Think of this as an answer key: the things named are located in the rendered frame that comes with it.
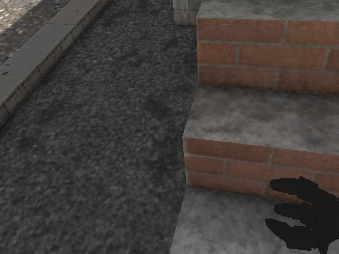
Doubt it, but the robot right forearm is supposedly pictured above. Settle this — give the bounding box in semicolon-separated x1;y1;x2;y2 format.
327;239;339;254

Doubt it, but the right robot hand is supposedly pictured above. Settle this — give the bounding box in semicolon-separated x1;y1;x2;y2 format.
265;176;339;254

